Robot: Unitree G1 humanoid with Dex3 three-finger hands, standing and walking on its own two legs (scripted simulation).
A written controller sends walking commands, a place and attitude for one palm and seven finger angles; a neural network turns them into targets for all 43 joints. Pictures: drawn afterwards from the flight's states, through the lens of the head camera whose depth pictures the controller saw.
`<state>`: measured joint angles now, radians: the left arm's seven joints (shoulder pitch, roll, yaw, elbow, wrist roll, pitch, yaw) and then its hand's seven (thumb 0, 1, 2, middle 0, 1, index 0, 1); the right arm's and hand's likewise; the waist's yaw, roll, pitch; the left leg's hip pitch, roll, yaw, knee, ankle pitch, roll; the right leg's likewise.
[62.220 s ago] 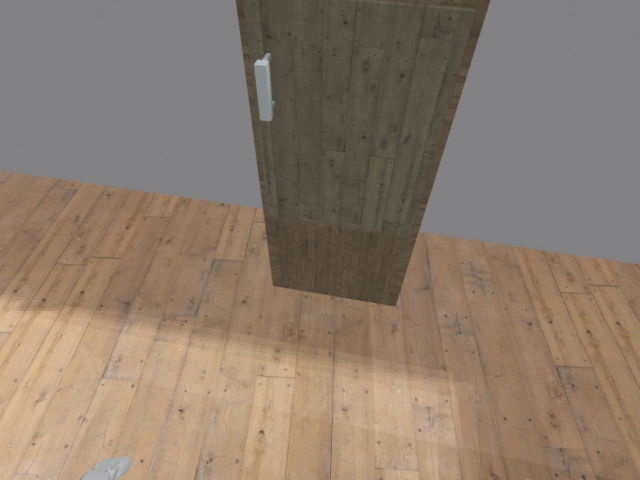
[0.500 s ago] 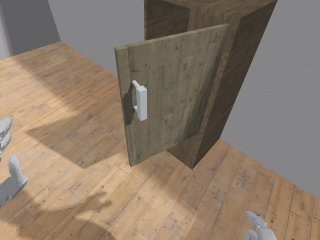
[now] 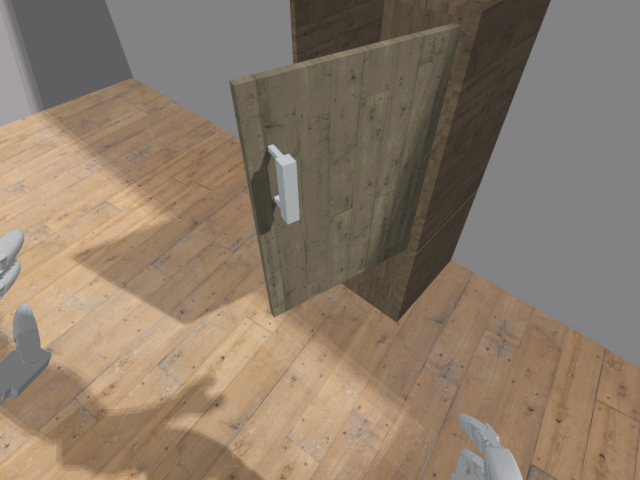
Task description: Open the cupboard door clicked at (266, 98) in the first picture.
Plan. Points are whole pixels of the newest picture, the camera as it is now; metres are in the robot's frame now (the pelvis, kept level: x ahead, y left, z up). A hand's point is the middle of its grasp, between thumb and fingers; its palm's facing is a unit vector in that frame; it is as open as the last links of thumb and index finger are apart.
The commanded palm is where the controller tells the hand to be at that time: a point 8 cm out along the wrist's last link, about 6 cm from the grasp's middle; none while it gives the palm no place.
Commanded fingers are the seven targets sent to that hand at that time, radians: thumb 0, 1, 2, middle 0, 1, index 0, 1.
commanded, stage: stop stepping back and stand still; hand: left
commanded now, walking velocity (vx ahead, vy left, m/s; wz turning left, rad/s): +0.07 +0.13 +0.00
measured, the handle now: (282, 184) +0.55 +0.10 +0.07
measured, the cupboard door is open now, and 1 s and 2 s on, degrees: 74 74 74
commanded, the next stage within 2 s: let the arm hang, fingers relaxed in 0.20 s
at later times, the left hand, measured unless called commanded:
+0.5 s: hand out of the picture +0.13 +0.26 -0.10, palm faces +0.03 -0.93 -0.37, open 7.4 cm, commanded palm none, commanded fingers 0.00 0.90 0.90 -0.20 -0.30 -0.20 -0.30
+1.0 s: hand out of the picture -0.09 +0.22 -0.16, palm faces +0.08 -0.97 -0.24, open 7.4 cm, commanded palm none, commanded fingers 0.00 0.90 0.90 -0.20 -0.30 -0.20 -0.30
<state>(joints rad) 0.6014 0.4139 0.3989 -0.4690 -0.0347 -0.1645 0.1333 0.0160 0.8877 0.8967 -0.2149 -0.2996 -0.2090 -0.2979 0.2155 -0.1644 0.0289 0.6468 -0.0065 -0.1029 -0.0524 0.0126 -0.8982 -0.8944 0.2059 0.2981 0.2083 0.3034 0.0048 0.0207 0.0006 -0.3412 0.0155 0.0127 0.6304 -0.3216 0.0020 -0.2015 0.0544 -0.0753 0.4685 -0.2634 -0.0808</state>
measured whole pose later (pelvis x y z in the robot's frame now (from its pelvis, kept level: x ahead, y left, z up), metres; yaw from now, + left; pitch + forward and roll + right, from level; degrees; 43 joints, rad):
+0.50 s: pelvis -0.02 +0.03 -0.01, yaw +2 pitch +0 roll +0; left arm 0.25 0.27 0.04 0.53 0.04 0.03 -0.01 0.01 0.90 0.90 -0.20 -0.30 -0.19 -0.29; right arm 0.11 -0.29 0.00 0.82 -0.02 -0.03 0.00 0.01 -0.90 -0.90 0.20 0.30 0.20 0.30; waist -0.01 0.07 0.02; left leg -0.35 -0.03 0.04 0.56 -0.22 0.04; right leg -0.30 -0.02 -0.08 0.60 -0.30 -0.03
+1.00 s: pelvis -0.02 +0.04 +0.00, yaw +3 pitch -1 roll +0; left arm 0.37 0.17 0.01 1.16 0.02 0.02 0.02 0.01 0.92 0.90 -0.20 -0.30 -0.19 -0.29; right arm 0.30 -0.16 0.00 1.12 -0.02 0.02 -0.03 0.01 -0.91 -0.89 0.20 0.30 0.20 0.30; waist 0.01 0.04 0.04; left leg -0.26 -0.04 0.03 0.41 -0.14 0.05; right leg -0.21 -0.02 -0.09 0.44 -0.22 -0.01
